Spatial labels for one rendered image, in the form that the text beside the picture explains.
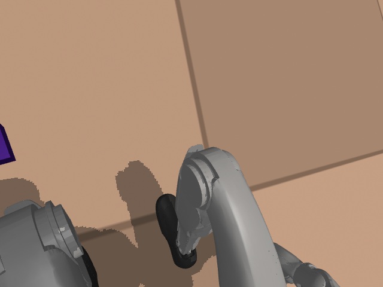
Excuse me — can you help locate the left robot foot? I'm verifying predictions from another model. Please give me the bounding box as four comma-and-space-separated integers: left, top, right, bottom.
81, 247, 99, 287

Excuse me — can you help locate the right robot arm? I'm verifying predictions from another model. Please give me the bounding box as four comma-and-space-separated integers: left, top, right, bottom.
293, 262, 340, 287

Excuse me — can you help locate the right robot hand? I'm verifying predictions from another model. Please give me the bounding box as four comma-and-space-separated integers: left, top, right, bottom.
274, 243, 303, 284

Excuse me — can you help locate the right robot foot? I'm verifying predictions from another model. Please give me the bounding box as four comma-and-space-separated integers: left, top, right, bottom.
156, 194, 197, 268

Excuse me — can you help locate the carton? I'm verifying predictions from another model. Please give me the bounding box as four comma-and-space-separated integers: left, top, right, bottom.
0, 124, 16, 165

